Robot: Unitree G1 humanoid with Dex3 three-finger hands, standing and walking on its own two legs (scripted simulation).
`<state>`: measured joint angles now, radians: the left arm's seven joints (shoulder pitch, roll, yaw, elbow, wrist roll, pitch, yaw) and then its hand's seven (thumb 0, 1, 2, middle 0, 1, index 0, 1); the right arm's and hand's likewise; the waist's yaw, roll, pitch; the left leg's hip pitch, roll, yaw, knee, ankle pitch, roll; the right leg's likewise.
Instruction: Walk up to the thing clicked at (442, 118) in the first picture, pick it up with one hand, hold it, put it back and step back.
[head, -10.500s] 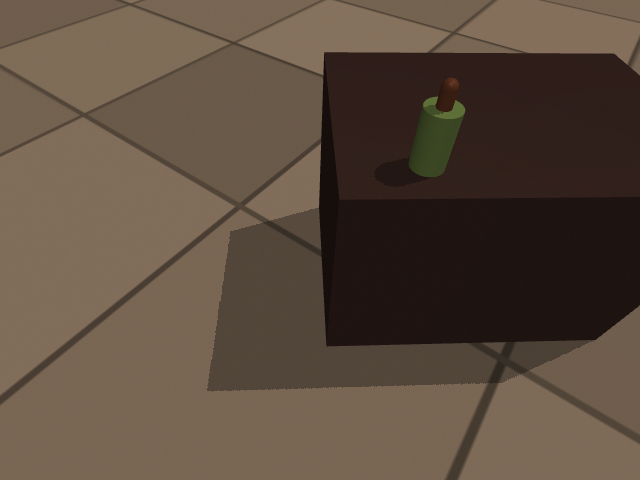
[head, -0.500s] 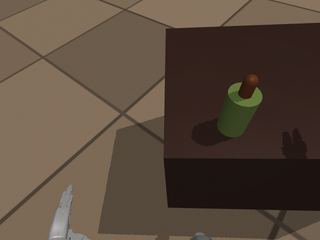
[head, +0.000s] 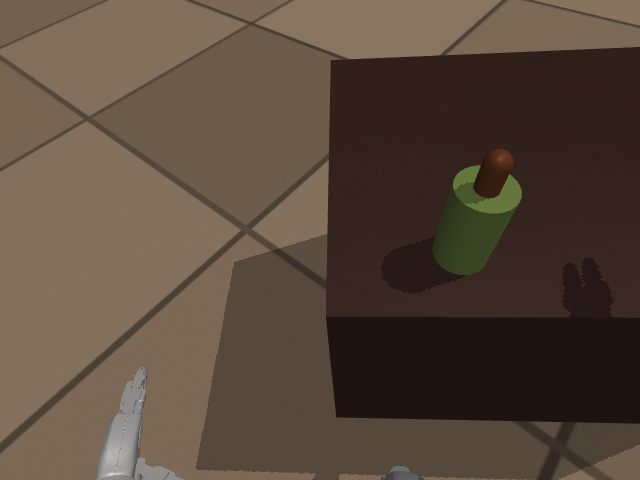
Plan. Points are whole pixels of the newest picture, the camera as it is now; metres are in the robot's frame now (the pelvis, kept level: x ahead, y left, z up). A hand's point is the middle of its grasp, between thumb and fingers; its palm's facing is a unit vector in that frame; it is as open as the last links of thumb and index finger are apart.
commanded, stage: approach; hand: right
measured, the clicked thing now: (477, 210) +0.45 -0.18 +0.05
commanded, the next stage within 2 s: close in in 0.40 s
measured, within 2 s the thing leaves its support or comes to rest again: neither
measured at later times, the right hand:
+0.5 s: hand (572, 244) +0.40 -0.29 +0.05, palm faces +0.06 +1.00 +0.06, open 17.6 cm
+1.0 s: hand (496, 238) +0.42 -0.21 +0.02, palm faces +0.13 +0.99 +0.04, open 17.6 cm
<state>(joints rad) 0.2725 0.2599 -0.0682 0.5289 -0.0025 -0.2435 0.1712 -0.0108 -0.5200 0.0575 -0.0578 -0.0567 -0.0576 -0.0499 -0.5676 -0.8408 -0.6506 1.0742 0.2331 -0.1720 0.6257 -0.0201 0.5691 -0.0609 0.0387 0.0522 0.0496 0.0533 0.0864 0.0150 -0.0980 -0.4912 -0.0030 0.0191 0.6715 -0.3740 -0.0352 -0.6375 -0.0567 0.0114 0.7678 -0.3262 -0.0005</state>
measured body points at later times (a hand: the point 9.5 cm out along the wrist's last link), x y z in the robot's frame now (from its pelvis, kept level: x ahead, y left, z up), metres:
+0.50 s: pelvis -0.01 +0.00 -0.02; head +0.07 -0.03 +0.43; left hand +0.15 +0.26 -0.06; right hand +0.39 -0.35 +0.05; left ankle -0.03 +0.15 -0.71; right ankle +0.03 -0.11 -0.71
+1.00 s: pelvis -0.02 +0.01 -0.04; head +0.05 -0.02 +0.40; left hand +0.12 +0.27 -0.06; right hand +0.41 -0.27 +0.02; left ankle -0.03 +0.15 -0.71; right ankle +0.03 -0.11 -0.71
